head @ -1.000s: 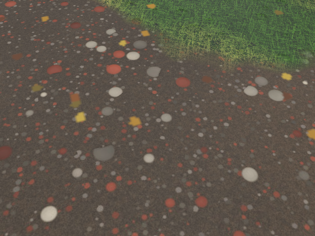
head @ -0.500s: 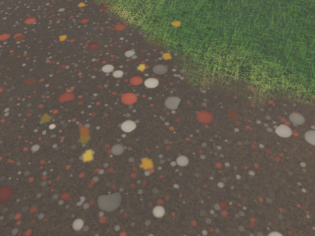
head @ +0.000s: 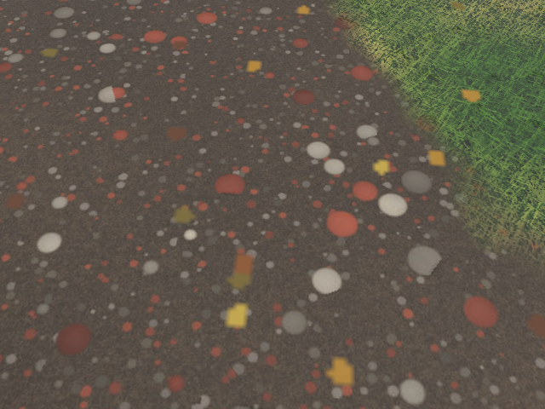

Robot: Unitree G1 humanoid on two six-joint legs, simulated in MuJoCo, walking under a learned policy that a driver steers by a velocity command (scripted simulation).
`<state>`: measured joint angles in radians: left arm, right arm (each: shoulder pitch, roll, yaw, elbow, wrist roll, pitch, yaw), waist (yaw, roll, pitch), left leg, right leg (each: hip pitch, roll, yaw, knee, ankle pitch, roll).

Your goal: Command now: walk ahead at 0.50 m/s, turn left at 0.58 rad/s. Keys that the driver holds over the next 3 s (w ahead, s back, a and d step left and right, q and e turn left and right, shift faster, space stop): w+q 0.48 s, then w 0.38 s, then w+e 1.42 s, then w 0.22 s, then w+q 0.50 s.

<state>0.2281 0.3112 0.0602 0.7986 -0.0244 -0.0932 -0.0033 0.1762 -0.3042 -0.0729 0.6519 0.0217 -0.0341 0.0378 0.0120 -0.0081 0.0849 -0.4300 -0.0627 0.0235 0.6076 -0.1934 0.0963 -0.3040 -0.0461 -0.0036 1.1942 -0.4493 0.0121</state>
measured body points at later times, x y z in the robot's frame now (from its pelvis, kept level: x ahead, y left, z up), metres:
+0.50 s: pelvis +0.29 -0.03 +0.01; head +0.31 -0.03 +0.46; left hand +0.39 +0.27 -0.07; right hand +0.43 -0.29 -0.11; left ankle +0.13 +0.06 -0.64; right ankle +0.38 -0.12 -0.72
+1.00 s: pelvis +0.52 +0.11 +0.01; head +0.54 +0.13 +0.46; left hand +0.44 +0.38 -0.13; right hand +0.78 -0.06 -0.07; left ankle +0.54 +0.21 -0.72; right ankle +0.46 -0.08 -0.64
